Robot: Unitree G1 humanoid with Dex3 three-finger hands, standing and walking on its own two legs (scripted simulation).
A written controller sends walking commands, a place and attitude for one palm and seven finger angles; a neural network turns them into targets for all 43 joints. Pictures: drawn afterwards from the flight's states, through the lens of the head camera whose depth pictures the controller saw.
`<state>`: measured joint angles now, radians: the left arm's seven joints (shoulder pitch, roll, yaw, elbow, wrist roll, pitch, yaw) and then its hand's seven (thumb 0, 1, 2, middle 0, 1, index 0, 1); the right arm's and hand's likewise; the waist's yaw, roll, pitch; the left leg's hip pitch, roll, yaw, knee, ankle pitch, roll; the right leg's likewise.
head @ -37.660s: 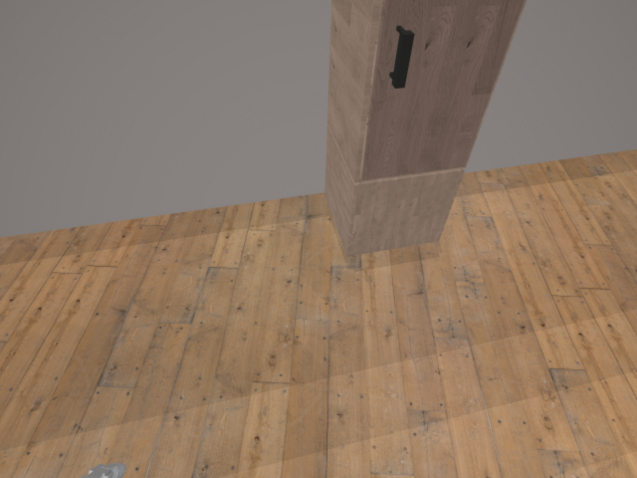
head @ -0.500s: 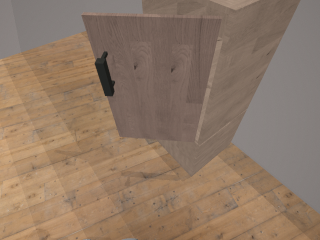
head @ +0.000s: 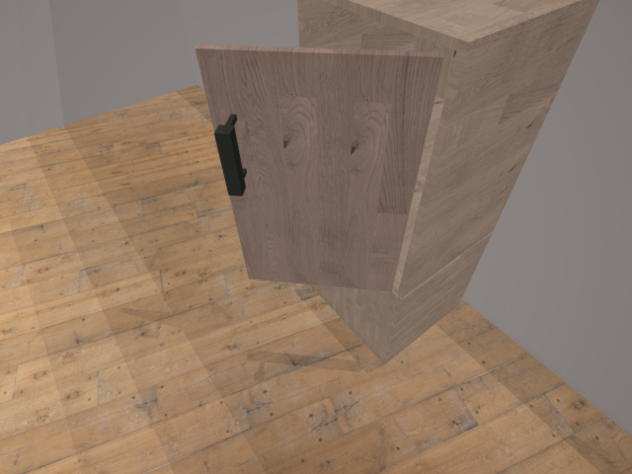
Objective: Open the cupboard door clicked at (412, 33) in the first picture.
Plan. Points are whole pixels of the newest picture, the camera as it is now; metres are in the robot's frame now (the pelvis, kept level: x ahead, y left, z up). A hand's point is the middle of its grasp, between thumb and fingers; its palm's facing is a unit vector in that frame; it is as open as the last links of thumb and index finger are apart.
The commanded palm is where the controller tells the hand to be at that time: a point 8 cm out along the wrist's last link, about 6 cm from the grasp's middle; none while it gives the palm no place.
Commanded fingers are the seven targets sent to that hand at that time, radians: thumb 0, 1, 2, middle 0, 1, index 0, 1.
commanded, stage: come to a stop and stand still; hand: left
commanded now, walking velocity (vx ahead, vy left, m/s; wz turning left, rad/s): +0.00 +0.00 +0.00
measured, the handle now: (234, 155) +0.62 +0.19 +0.08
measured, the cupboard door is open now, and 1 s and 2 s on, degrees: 46 46 46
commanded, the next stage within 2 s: look again from close up in 0.60 s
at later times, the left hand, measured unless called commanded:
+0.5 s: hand out of the picture +0.01 +0.14 -0.17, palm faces +0.02 -0.98 -0.21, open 7.3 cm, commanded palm none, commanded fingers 0.00 0.90 0.90 -0.20 -0.30 -0.20 -0.30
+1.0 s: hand out of the picture -0.02 +0.12 -0.17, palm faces +0.06 -0.98 -0.17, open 7.4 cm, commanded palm none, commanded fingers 0.00 0.90 0.90 -0.20 -0.30 -0.20 -0.30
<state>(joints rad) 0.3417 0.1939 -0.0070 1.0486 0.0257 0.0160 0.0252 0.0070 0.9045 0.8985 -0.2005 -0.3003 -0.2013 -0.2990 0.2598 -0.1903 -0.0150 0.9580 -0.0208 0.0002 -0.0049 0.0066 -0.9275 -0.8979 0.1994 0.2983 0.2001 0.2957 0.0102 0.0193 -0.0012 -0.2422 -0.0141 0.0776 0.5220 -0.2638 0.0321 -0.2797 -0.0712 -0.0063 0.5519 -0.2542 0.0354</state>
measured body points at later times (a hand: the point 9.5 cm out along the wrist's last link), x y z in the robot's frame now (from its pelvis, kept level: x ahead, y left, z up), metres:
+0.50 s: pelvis +0.00 -0.04 +0.01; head -0.01 -0.04 +0.46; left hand +0.01 +0.19 -0.15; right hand -0.01 -0.26 -0.16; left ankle +0.01 +0.10 -0.73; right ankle +0.03 -0.15 -0.73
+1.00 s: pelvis +0.00 -0.04 +0.01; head -0.01 -0.04 +0.46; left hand -0.02 +0.17 -0.15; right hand -0.01 -0.25 -0.16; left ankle +0.01 +0.10 -0.73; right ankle +0.03 -0.15 -0.73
